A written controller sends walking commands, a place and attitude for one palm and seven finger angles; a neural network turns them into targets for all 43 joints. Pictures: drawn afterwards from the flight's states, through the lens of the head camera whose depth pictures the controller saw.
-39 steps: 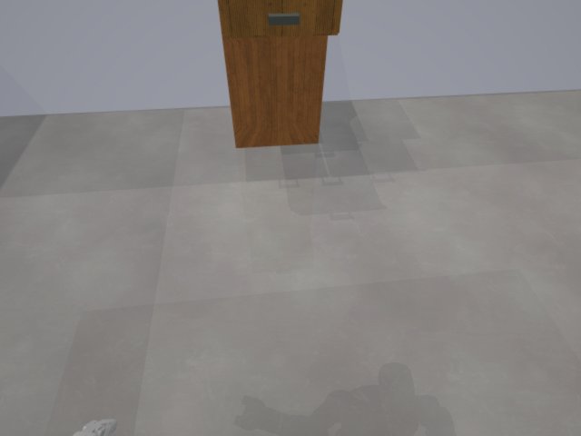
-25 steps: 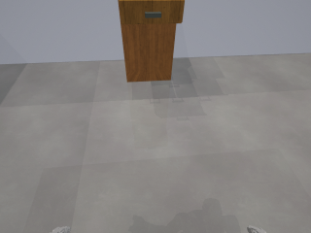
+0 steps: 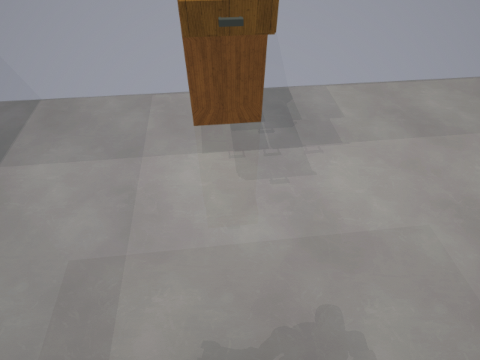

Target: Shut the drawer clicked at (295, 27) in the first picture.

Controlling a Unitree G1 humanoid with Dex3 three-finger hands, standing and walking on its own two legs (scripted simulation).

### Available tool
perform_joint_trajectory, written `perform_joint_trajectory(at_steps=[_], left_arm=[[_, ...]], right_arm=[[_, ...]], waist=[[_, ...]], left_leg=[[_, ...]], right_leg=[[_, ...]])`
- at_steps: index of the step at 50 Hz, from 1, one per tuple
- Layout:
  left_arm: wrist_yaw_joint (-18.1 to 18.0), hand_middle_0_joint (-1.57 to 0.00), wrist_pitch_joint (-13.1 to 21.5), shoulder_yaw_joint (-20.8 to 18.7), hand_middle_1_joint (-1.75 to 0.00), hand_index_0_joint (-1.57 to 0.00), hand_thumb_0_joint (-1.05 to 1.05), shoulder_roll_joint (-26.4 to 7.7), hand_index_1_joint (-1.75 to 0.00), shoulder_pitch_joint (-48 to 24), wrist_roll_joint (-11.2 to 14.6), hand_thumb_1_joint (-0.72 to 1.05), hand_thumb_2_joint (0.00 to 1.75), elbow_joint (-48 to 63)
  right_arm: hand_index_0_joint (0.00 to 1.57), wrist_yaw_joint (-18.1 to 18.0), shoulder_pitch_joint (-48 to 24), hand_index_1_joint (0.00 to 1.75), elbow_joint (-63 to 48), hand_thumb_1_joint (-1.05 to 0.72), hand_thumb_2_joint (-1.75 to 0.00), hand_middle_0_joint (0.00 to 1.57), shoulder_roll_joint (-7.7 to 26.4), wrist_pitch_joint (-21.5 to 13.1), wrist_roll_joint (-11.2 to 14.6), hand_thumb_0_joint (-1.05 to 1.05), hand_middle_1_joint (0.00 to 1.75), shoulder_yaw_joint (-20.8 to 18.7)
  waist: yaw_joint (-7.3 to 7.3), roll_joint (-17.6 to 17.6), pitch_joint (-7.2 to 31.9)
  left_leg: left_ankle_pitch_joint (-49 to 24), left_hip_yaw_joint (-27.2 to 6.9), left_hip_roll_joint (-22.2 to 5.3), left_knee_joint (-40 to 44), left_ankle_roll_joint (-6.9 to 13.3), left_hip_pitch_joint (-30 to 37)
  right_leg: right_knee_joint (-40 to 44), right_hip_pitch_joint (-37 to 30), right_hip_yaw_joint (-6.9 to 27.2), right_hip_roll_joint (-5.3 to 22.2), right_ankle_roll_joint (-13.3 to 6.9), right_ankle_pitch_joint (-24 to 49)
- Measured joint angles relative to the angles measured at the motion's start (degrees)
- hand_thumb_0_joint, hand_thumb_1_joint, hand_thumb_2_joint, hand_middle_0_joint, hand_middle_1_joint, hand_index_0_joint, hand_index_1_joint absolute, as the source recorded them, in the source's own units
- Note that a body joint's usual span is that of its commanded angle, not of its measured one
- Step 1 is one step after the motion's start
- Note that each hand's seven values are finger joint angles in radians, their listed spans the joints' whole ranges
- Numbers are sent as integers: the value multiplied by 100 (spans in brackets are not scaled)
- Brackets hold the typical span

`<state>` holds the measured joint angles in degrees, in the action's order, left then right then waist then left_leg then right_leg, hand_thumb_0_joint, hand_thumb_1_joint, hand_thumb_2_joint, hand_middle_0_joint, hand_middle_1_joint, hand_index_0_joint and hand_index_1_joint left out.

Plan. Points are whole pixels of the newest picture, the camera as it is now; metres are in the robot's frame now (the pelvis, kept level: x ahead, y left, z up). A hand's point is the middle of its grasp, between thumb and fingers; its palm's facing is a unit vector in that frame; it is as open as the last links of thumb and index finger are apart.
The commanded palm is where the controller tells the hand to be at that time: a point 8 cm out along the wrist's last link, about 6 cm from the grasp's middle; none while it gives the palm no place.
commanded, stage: stand and wait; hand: left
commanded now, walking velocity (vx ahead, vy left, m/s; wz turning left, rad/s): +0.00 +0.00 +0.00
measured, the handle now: (230, 20) +1.42 +0.13 +0.02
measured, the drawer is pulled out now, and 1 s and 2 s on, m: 0.30 0.30 0.30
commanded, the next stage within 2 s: look at it before walking up in 0.26 s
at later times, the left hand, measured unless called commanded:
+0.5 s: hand out of the picture +0.07 +0.24 -0.16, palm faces -0.03 -0.94 -0.33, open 7.3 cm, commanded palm none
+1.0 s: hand out of the picture +0.07 +0.24 -0.15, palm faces -0.03 -0.94 -0.34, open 7.3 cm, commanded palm none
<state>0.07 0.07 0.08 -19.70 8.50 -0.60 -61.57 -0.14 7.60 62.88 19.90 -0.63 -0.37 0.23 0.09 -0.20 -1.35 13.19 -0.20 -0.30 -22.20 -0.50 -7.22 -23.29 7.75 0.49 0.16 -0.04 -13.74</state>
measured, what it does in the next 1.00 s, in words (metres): stands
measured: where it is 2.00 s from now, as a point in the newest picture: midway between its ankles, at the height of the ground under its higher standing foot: (249, 345)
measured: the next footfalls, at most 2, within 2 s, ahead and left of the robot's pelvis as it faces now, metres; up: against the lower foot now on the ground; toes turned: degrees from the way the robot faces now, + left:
right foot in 1.42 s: +0.13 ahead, -0.12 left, +0.00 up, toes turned -13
left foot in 1.82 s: +0.44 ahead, +0.08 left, +0.00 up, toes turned -1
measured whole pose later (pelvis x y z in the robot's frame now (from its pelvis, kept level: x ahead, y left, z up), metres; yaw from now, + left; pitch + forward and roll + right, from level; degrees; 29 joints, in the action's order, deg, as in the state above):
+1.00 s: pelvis +0.00 +0.00 +0.00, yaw -1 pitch -2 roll +0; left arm -0.1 0.6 0.2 -19.3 8.5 -0.7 -62.2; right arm -0.1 6.8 63.8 19.4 -0.9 -0.3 0.4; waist 0.2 -0.1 -1.3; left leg 12.1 0.2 -0.8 -20.2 -0.8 -6.5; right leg -21.1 7.2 0.9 -0.4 -0.2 -12.3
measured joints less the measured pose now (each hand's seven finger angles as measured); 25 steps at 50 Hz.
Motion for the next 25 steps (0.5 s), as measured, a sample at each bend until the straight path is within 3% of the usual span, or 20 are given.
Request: perform_joint_trajectory(at_steps=[25], left_arm=[[10,-21,33,23,-30,-20,0,71,-30,-10,-9,91,89,-43]], right_arm=[[20,14,-23,30,85,-90,-90,21,-45,-24,4,0,30,10]], waist=[[-6,26,-1]], left_leg=[[-98,18,-55,99,-42,-32]], right_leg=[[103,44,18,-55,-36,113]])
